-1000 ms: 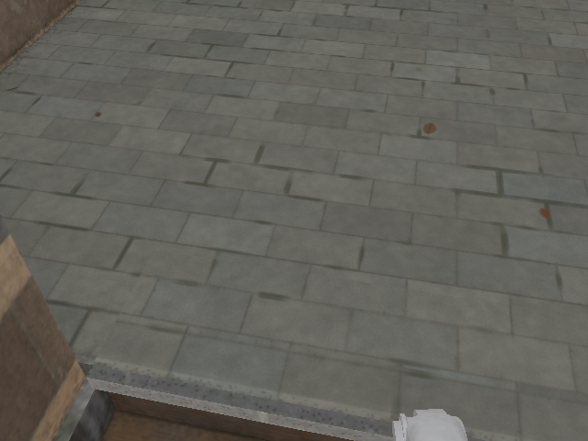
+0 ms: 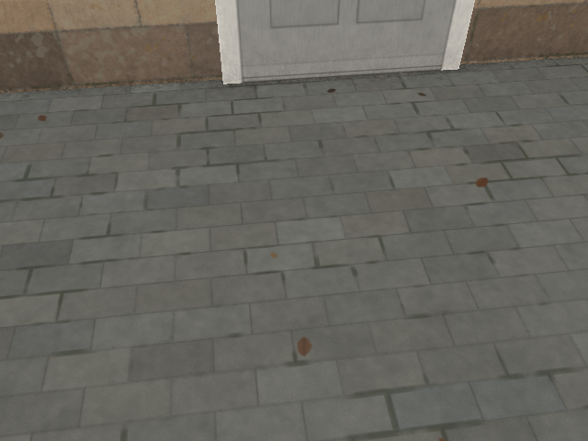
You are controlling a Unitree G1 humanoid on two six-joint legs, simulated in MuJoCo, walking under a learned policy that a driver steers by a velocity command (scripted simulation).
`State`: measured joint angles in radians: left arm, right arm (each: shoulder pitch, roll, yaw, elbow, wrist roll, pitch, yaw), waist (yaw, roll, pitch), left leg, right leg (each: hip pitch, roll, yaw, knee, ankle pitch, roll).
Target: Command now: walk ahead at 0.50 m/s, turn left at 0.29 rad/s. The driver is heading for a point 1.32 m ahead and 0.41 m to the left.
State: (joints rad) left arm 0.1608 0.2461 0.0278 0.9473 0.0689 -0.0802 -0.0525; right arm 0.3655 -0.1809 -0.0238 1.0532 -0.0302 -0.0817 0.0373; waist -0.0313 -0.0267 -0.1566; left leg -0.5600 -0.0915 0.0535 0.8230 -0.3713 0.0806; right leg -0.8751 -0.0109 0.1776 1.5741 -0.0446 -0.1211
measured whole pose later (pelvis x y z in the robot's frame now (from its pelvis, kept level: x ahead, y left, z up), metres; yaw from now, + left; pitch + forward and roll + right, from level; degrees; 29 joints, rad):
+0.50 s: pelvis +0.24 -0.05 +0.05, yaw +16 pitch +4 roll +0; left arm 0.13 0.17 0.08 0.85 0.04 -0.11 0.03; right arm 0.32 -0.17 -0.08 0.99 -0.04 -0.10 0.04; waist -0.01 0.00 -0.06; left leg -0.57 0.00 -0.07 1.18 -0.27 0.05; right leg -0.23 -0.02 -0.15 0.34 -0.18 -0.03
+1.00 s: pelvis +0.43 +0.10 +0.03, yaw +32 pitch +3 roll +0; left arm 0.21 0.24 0.08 0.88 -0.03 -0.12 0.02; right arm 0.17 -0.24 -0.10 0.84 0.01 -0.04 0.01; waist 0.01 -0.01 0.03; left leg -0.40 -0.08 0.04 0.56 -0.20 0.10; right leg -0.47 -0.10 0.00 1.31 -0.35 0.02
